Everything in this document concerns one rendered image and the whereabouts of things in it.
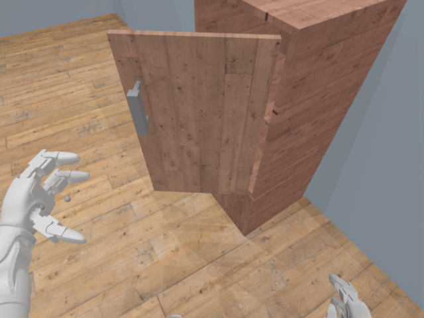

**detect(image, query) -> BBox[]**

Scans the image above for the robot left hand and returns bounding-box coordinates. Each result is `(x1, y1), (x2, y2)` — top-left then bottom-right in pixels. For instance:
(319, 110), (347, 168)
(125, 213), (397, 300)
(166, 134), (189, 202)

(0, 149), (91, 244)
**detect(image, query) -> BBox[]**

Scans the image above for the handle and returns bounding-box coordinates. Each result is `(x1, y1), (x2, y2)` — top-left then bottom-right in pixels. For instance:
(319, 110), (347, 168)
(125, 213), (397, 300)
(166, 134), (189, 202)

(127, 81), (149, 136)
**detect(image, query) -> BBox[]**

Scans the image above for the cupboard door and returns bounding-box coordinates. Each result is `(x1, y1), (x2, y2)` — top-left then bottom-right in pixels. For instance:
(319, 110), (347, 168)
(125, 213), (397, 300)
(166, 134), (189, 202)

(107, 29), (281, 195)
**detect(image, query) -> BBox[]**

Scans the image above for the robot right hand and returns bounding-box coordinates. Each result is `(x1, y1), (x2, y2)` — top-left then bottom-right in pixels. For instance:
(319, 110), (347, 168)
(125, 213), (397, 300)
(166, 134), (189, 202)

(324, 274), (372, 318)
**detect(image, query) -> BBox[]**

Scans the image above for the robot left forearm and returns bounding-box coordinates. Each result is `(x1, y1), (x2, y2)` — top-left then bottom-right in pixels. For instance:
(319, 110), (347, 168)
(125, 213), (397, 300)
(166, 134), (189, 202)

(0, 225), (36, 318)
